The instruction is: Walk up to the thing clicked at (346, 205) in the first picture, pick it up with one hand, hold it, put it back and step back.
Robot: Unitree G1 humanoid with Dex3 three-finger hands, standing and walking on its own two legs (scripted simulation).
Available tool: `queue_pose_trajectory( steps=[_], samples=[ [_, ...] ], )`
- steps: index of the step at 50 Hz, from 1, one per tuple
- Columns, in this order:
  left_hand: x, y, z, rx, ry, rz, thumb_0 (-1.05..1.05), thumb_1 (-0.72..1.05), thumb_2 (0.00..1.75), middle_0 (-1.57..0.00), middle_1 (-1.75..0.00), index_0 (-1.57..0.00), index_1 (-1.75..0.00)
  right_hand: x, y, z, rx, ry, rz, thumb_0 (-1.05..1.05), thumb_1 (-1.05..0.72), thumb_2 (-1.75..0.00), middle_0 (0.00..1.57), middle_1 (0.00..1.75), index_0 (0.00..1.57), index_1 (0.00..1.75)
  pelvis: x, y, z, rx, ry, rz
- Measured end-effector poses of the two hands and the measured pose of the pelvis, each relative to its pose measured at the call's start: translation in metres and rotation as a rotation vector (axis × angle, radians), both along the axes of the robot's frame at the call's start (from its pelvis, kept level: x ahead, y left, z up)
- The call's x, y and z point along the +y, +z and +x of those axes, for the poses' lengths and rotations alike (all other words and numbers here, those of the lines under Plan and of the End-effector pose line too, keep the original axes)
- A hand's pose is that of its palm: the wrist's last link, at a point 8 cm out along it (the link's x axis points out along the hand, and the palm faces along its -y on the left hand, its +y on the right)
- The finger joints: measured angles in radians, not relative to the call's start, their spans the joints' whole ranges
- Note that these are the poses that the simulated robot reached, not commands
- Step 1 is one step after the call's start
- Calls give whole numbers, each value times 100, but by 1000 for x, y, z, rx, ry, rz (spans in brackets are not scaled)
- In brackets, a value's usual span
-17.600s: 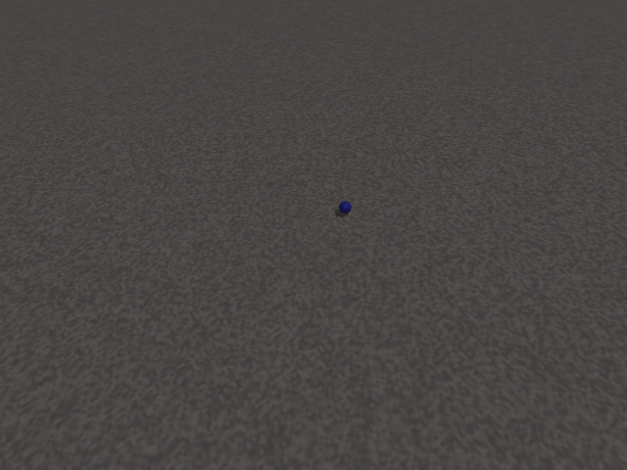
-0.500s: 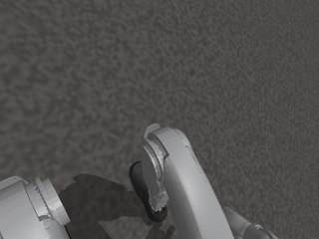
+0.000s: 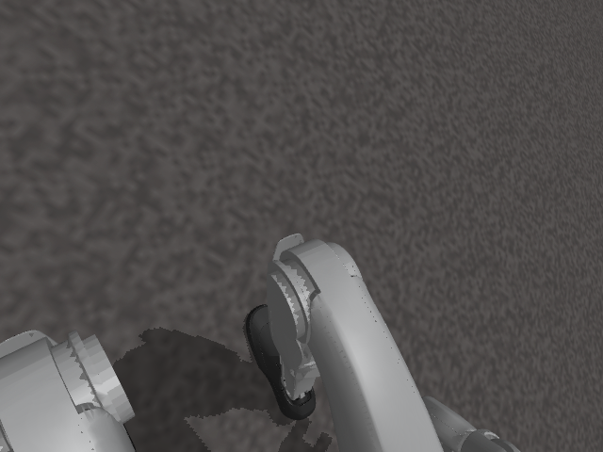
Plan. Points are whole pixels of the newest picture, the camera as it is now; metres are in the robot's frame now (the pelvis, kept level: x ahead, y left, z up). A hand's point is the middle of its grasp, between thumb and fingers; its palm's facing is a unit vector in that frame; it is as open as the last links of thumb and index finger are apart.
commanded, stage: settle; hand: left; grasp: from above
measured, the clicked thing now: out of the picture +0.45 +0.36 -0.27
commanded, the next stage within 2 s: lift in 1.08 s
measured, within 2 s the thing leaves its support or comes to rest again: leaves its support in 0.36 s
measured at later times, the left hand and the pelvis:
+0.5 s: hand out of the picture +0.44 +0.37 -0.22, palm faces -0.38 -0.17 -0.91, open 6.2 cm; pelvis +0.01 +0.00 +0.00, yaw +1 degrees
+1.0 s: hand out of the picture +0.43 +0.36 -0.13, palm faces -0.41 -0.12 -0.90, open 6.2 cm; pelvis +0.00 -0.01 +0.02, yaw +5 degrees
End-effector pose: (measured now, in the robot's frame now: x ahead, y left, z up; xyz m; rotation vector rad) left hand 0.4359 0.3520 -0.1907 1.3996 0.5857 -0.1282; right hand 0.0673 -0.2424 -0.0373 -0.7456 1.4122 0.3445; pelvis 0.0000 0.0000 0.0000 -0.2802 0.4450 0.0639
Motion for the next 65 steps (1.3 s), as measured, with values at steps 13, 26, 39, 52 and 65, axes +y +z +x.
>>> queue_pose_trajectory(
  steps=[13,26,39,52,65],
  samples=[
    [0,1,0,1,-10,7,-5,43,22,-75,-42,-102,-41,3,-1,10,-27,20,5,0,-91,-90,20,30,20,30,1,-1,0,3,3,-1],
    [18,32,7,-40,45,42,-6,41,22,-79,-38,-105,-38,-4,-9,10,-31,-61,31,0,-92,-90,20,30,20,30,-1,1,7,47,11,13],
    [19,86,-4,17,33,49,-7,41,19,-80,-37,-107,-36,-23,-18,13,-69,-183,48,0,-92,-90,20,30,20,30,-7,10,2,84,37,53],
    [10,127,3,-29,-40,57,-6,41,18,-81,-36,-108,-35,-36,-15,16,-87,-238,4,0,-92,-90,20,30,20,30,-13,20,-1,110,52,80],
    [10,146,-8,13,-15,65,-6,41,18,-81,-36,-108,-35,-30,-10,23,-110,-269,18,0,-92,-90,20,30,20,30,-15,37,-5,132,70,93]
  ],
)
